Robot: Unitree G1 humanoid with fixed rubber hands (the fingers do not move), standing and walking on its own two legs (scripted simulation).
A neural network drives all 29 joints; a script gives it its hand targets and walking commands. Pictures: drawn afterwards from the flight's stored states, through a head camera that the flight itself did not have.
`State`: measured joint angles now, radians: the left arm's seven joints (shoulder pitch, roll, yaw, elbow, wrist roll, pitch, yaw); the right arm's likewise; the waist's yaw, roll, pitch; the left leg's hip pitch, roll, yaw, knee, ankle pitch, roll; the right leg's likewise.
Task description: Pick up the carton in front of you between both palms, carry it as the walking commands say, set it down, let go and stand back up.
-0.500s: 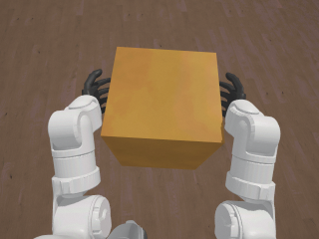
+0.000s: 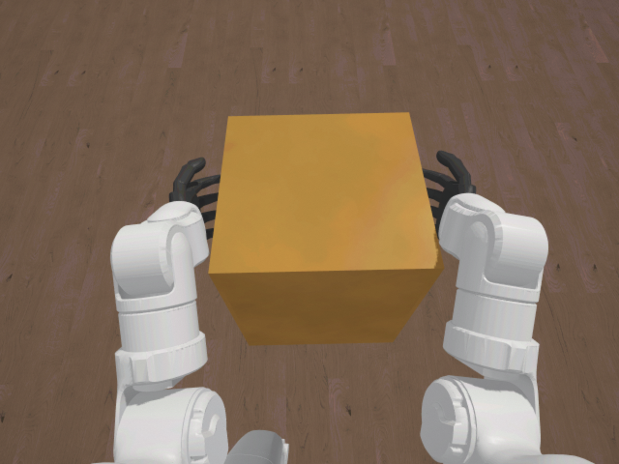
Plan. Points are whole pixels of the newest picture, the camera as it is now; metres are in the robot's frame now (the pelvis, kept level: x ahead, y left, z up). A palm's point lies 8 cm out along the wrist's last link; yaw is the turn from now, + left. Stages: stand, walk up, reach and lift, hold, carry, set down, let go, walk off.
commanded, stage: carry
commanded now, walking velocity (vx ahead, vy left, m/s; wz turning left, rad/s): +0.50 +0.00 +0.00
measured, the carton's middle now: (319, 242) +0.37 +0.04 +0.07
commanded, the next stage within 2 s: none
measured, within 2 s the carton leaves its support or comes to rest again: neither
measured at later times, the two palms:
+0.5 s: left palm (304, 28) +0.68 +0.09 +0.20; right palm (508, 56) +0.63 -0.20 +0.19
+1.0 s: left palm out of the picture +0.99 +0.12 +0.26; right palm out of the picture +0.98 -0.18 +0.25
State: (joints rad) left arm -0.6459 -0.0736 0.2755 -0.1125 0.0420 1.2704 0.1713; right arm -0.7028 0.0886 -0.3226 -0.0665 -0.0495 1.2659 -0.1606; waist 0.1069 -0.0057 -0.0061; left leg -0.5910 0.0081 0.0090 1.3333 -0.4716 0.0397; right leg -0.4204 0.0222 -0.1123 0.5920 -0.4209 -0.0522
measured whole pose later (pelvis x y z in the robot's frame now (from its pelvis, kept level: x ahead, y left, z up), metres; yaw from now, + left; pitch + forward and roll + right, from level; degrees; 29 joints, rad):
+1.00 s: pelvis +0.63 -0.04 +0.08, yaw -1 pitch +5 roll +4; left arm -0.74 0.00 0.29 0.03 -0.01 1.26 0.17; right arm -0.71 0.11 -0.30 -0.03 -0.12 1.25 -0.15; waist 0.04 -0.07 -0.08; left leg -0.62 -0.04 0.18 0.75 -0.38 0.09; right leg -0.16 -0.06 -0.06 0.65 -0.57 -0.02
